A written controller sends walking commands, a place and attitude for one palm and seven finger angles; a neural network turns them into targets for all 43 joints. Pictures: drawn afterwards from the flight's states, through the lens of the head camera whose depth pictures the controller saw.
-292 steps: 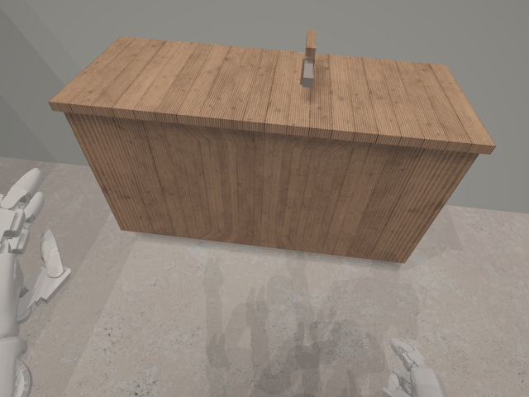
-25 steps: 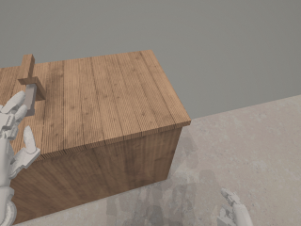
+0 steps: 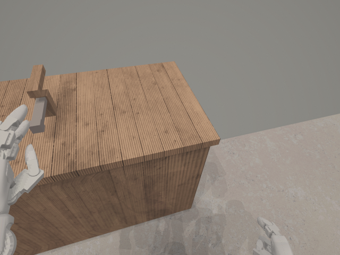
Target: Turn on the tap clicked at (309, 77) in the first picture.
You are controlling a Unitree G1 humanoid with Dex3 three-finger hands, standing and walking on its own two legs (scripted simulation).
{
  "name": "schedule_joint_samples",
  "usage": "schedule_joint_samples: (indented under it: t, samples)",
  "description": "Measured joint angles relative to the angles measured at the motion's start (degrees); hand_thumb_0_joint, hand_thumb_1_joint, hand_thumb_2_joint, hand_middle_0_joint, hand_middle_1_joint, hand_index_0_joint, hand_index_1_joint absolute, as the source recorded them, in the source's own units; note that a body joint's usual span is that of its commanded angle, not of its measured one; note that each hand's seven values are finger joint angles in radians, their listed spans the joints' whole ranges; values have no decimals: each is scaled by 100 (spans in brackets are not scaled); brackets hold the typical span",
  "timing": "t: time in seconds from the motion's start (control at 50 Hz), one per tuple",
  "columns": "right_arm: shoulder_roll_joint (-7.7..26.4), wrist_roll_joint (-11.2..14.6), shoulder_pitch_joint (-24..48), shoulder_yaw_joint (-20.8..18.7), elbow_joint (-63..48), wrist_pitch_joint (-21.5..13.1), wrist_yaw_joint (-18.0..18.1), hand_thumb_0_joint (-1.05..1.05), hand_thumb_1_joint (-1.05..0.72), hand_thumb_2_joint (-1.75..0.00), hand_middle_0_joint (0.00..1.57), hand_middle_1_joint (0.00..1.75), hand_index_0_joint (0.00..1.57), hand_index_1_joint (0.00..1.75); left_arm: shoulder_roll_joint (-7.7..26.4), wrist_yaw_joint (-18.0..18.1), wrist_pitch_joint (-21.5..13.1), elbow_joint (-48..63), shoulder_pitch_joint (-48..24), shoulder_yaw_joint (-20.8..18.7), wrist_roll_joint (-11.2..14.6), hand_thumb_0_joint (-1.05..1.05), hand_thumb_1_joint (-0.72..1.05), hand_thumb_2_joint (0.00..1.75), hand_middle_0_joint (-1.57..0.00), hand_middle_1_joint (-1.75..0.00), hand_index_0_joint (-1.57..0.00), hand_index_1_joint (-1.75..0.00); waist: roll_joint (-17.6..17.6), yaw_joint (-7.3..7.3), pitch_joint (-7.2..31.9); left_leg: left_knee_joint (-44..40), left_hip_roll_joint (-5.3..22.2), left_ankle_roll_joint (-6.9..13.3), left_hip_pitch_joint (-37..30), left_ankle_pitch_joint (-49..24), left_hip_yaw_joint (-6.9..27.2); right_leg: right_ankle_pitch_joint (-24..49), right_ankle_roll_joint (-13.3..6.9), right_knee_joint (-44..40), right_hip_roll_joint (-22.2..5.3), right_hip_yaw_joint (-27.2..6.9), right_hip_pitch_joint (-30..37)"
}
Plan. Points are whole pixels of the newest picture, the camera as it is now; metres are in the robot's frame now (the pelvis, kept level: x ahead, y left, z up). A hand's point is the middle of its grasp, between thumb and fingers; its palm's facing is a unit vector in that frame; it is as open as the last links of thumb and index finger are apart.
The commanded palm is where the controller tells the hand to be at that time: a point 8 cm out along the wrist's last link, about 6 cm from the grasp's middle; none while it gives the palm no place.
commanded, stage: shuffle to correct the standing spot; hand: left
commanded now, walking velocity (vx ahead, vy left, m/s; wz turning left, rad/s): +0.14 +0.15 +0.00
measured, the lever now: (36, 126) +0.40 +0.40 +0.05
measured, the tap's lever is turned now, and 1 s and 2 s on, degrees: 0 0 0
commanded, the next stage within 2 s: come to a stop and stand still in 0.68 s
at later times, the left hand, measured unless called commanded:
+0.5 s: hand (36, 155) +0.24 +0.26 +0.17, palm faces +0.39 -0.83 -0.39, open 7.4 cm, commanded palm +0.18 +0.30 +0.18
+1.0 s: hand (18, 126) +0.28 +0.31 +0.19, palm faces +0.50 -0.79 -0.35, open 7.4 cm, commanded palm +0.19 +0.32 +0.18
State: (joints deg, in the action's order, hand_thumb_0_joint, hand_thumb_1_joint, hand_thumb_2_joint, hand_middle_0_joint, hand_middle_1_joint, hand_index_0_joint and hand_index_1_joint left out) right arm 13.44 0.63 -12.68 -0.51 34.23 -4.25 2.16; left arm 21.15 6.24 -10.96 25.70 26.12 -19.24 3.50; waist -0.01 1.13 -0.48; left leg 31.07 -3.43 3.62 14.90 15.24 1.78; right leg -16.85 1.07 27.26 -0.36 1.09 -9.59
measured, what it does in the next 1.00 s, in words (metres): steps on the spot: right foot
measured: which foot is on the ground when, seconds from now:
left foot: down 0.00-1.00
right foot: down 0.00-0.56, up 0.58-0.86, down 0.88-1.00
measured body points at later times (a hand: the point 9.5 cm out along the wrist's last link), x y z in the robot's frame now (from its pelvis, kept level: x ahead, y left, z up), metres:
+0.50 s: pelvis +0.03 +0.02 -0.01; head +0.04 +0.04 +0.44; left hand +0.21 +0.31 +0.19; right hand +0.19 -0.21 -0.10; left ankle +0.02 +0.08 -0.73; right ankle -0.02 -0.13 -0.74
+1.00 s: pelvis +0.05 +0.03 -0.02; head +0.08 +0.05 +0.43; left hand +0.25 +0.35 +0.21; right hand +0.22 -0.19 -0.11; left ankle +0.04 +0.10 -0.74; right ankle +0.09 -0.07 -0.74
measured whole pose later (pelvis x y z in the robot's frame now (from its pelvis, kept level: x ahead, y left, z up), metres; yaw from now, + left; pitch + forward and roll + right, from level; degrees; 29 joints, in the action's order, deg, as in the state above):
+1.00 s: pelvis +0.05 +0.03 -0.02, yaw +2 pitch -2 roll -1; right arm 12.0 1.0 -11.0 0.4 37.3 -7.5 -2.2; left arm 23.9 4.9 -16.0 22.5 12.2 -27.6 4.5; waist 0.6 1.4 -6.5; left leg 41.3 -3.3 2.5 17.4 21.6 -1.1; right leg -17.4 -1.4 39.5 0.0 4.3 -20.5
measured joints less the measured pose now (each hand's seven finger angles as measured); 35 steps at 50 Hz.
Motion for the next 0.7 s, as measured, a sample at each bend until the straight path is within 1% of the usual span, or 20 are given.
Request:
schedule_joint_samples:
  t: [0.08, 0.18, 0.28, 0.32, 0.36, 0.38, 0.4, 0.44, 0.46, 0.5, 0.52, 0.54, 0.56, 0.58, 0.6, 0.64, 0.66, 0.7]
  samples:
    - [-72, 1, 4, 32, -48, -62, -14, 2, -91, -90, 20, 30, 20, 30, 55, 17, -60, 55, -104, -107, -35, 2, 89, 90, -21, -30, -21, -30, 79, -13, -58, 171, -121, 80, 55, 118, -45, -237, 44, 378, -122, -32, -140]
    - [-184, 11, 21, 99, -59, -100, -96, 2, -91, -90, 20, 30, 21, 30, 62, 23, -181, 230, -107, -152, -62, 2, 89, 90, -21, -30, -21, -30, 25, -38, -88, 424, -129, 99, 182, 277, -14, -340, 81, 482, -124, 8, -183]
    - [-241, 44, 56, 129, -42, -17, -145, 2, -90, -90, 20, 30, 21, 30, 109, 17, -229, 341, -35, -193, -46, 2, 89, 90, -21, -30, -21, -30, 40, -25, -91, 676, -167, 137, 271, 464, -66, -529, 103, 756, -162, -34, -288]
    - [-253, 41, 77, 129, -33, 8, -136, 2, -90, -90, 20, 30, 21, 30, 121, 18, -205, 329, -49, -228, -43, 2, 89, 90, -21, -30, -21, -30, 62, -17, -110, 701, -202, 160, 258, 504, -107, -602, 55, 900, -198, -67, -338]
    - [-263, 14, 74, 120, -31, -1, -131, 2, -90, -90, 20, 30, 21, 30, 108, 20, -182, 295, -69, -244, -59, 2, 89, 90, -21, -30, -21, -30, 42, -21, -129, 662, -218, 178, 211, 506, -120, -632, -35, 909, -222, -49, -310]
    - [-262, 1, 64, 121, -28, -9, -132, 2, -90, -90, 20, 30, 21, 30, 100, 20, -175, 281, -68, -247, -72, 2, 89, 90, -21, -30, -21, -30, 8, -32, -129, 642, -209, 182, 192, 501, -106, -631, -37, 816, -216, -26, -251]
    - [-252, -5, 51, 121, -27, -12, -135, 2, -90, -90, 20, 30, 21, 30, 89, 21, -182, 269, -67, -239, -83, 2, 89, 90, -21, -30, -21, -30, -49, -50, -123, 639, -182, 179, 188, 502, -72, -585, 12, 691, -189, 9, -185]
    - [-228, 16, 21, 114, -42, 7, -156, 2, -90, -90, 20, 30, 21, 30, 101, 27, -205, 293, -64, -215, -86, 2, 89, 90, -21, -30, -21, -30, -133, -83, -100, 740, -129, 130, 263, 523, -3, -486, 110, 530, -135, 87, -123]
    - [-219, 34, 15, 102, -45, 22, -172, 2, -90, -90, 20, 30, 21, 30, 120, 29, -228, 330, -63, -207, -73, 2, 89, 90, -21, -30, -21, -30, -117, -89, -100, 875, -123, 59, 346, 516, -23, -493, 130, 543, -141, 105, -133]
    - [-179, 63, 12, 69, -34, 66, -194, 2, -90, -90, 20, 30, 21, 30, 139, 44, -282, 420, -36, -202, -54, 2, 89, 90, -21, -30, -21, -30, -27, -78, -122, 1130, -110, -83, 472, 488, -170, -579, 156, 666, -195, 92, -163]
    - [-151, 68, 3, 53, -28, 90, -201, 2, -90, -90, 20, 30, 21, 30, 141, 59, -297, 479, -5, -214, -53, 2, 89, 90, -21, -30, -21, -30, 33, -67, -121, 1069, -98, -110, 435, 574, -253, -650, 178, 773, -234, 62, -195]
    - [-119, 69, -9, 37, -29, 111, -194, 2, -90, -90, 20, 30, 21, 30, 138, 73, -311, 529, 28, -241, -54, 2, 89, 90, -21, -30, -21, -30, 85, -70, -99, 896, -115, -10, 331, 733, -338, -744, 194, 926, -278, 31, -262]
    - [-108, 71, 14, 8, -12, 127, -170, 2, -90, -90, 20, 30, 21, 30, 126, 84, -311, 537, 23, -278, -57, 2, 89, 90, -22, -30, -21, -30, 153, -75, -117, 833, -177, 206, 295, 761, -408, -804, 139, 1188, -345, -4, -385]
    - [-115, 54, 58, -22, 10, 132, -139, 2, -90, -90, 20, 30, 21, 30, 106, 95, -282, 516, 2, -317, -63, 2, 88, 90, -22, -30, -21, -30, 198, -68, -173, 777, -218, 346, 239, 694, -478, -943, 78, 1671, -356, -78, -573]
    - [-139, 13, 96, -50, 31, 119, -124, 2, -91, -90, 20, 30, 21, 30, 101, 101, -238, 478, -16, -345, -80, 2, 88, 90, -21, -30, -21, -30, 225, -77, -231, 667, -245, 380, 148, 608, -524, -1077, 8, 2261, -313, -153, -791]
    - [-199, -46, 105, -72, 33, 88, -139, 2, -91, -90, 20, 30, 21, 30, 134, 91, -156, 424, -12, -360, -110, 2, 89, 90, -21, -30, -21, -30, 243, -127, -283, 326, -282, 334, -55, 429, -528, -1084, -84, 3204, -196, -141, -1215]
    - [-220, -48, 82, -68, 15, 73, -153, 2, -91, -90, 20, 30, 20, 30, 152, 79, -133, 424, 10, -347, -121, 2, 89, 90, -21, -30, -21, -30, 231, -154, -281, 149, -287, 323, -135, 341, -506, -1017, -98, 3450, -152, -56, -1400]
    - [-239, -27, 20, -44, -26, 42, -163, 2, -91, -90, 20, 30, 20, 30, 180, 47, -124, 475, 85, -305, -131, 2, 89, 90, -21, -30, -21, -30, 178, -188, -261, -147, -274, 330, -256, 194, -456, -854, -112, 3489, -90, 167, -1673]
